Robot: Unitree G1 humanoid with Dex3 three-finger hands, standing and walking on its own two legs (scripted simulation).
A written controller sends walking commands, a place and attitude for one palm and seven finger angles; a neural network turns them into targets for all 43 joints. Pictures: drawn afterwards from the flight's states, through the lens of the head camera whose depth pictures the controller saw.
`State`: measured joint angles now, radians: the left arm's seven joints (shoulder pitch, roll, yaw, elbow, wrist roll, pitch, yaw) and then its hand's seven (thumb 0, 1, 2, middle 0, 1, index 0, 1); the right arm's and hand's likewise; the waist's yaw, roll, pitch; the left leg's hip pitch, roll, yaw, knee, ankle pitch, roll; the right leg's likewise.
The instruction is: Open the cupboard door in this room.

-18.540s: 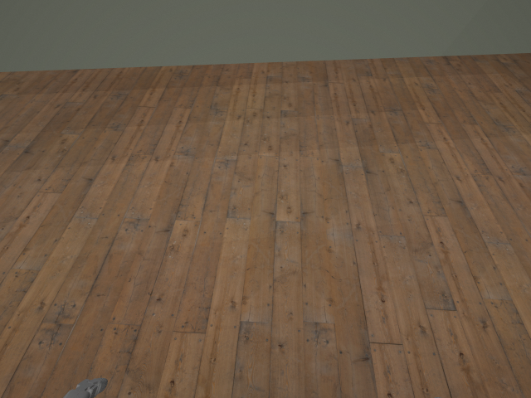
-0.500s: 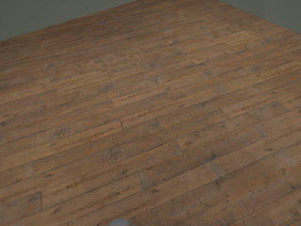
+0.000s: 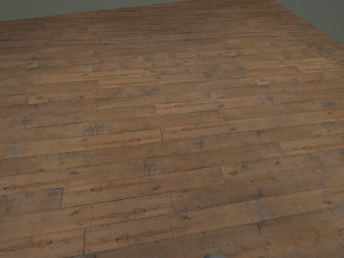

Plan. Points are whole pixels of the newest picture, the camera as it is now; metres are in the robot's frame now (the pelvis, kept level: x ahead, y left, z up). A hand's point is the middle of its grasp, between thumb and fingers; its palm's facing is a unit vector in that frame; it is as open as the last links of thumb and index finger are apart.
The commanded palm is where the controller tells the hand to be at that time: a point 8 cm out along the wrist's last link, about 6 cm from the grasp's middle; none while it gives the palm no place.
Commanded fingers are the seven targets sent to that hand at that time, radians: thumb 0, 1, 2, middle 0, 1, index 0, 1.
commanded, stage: turn or walk to find it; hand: left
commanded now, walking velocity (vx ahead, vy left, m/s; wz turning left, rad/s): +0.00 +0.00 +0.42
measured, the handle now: out of the picture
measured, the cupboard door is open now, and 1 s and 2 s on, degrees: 0 0 0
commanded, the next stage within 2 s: none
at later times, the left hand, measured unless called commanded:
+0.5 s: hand out of the picture -0.01 +0.14 -0.15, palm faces +0.27 -0.92 -0.28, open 7.3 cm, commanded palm none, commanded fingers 0.00 0.90 0.90 -0.20 -0.30 -0.20 -0.30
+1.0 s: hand out of the picture -0.10 +0.21 -0.18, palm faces +0.47 -0.85 -0.22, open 7.4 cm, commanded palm none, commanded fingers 0.00 0.90 0.90 -0.20 -0.30 -0.20 -0.30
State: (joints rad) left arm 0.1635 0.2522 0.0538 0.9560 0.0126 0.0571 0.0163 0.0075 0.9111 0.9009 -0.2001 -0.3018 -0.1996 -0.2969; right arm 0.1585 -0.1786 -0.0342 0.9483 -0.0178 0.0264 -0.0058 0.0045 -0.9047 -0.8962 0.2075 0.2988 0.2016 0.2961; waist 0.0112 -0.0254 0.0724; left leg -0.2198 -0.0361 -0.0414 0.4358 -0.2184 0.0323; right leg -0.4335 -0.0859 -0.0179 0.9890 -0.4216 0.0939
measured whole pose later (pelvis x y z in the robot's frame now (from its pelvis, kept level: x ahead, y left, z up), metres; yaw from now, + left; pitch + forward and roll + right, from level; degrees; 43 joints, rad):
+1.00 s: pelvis -0.06 +0.00 +0.00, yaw +25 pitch -1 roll -2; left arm 0.19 0.26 0.06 0.98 0.02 0.06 0.01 0.01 0.91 0.90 -0.20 -0.30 -0.20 -0.30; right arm 0.14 -0.18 -0.03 0.96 -0.01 0.02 -0.01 0.00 -0.91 -0.90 0.21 0.30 0.20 0.30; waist 0.03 -0.04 0.07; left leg -0.21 -0.03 0.00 0.43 -0.21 0.07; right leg -0.46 -0.10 -0.02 1.08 -0.37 0.09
